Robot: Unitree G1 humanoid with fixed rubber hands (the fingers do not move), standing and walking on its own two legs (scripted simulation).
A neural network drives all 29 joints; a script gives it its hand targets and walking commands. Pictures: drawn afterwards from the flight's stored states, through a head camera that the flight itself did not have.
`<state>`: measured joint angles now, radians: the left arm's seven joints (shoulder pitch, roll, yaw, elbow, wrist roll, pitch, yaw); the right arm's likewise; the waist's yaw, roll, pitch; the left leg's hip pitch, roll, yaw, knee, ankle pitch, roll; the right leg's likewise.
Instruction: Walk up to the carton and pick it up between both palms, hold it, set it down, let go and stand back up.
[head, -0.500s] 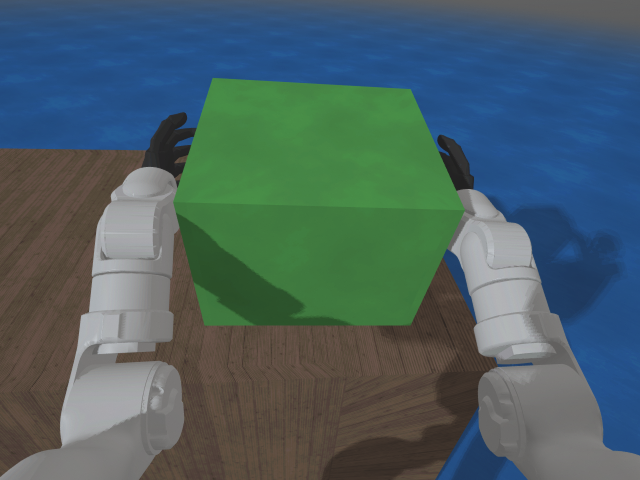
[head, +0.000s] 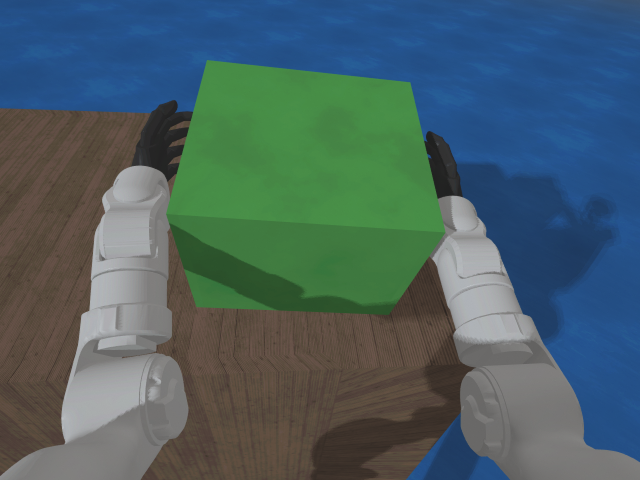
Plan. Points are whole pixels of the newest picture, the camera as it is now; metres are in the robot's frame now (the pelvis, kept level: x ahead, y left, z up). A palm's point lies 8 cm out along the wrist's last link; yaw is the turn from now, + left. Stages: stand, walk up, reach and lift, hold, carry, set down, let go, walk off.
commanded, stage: set down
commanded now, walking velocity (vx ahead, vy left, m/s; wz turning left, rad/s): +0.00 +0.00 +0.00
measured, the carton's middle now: (303, 194) +0.41 +0.04 +0.17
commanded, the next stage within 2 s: none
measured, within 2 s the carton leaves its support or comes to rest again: neither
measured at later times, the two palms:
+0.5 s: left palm (168, 186) +0.41 +0.21 +0.17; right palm (440, 209) +0.41 -0.14 +0.16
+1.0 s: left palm (180, 201) +0.42 +0.20 +0.14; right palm (436, 217) +0.42 -0.15 +0.14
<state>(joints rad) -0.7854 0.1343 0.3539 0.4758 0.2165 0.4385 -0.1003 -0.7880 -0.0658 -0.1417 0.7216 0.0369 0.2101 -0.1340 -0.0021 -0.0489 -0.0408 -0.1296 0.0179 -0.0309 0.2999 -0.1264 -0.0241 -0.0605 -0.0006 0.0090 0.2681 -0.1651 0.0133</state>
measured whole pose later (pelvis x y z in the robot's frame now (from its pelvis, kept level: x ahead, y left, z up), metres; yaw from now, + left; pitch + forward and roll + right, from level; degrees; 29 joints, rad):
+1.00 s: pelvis +0.02 +0.00 +0.00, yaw +0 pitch -1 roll +0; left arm -0.79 0.13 0.38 0.79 0.22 0.20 -0.08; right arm -0.78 -0.05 -0.21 0.86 -0.09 0.12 -0.12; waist 0.00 -0.05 -0.01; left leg -0.13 0.02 -0.03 0.29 -0.14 -0.02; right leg -0.06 0.00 0.01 0.26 -0.18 0.01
